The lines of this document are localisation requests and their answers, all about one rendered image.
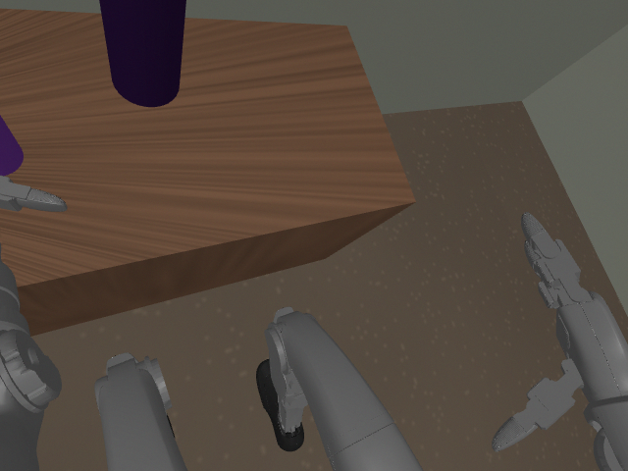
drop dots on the left robot hand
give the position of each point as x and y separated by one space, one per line
14 196

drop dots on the left robot arm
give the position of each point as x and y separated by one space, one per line
29 380

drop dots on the right robot foot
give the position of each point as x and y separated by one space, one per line
286 441

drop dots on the right robot hand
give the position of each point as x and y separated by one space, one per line
595 348

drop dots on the right robot arm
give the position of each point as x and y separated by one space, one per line
609 417

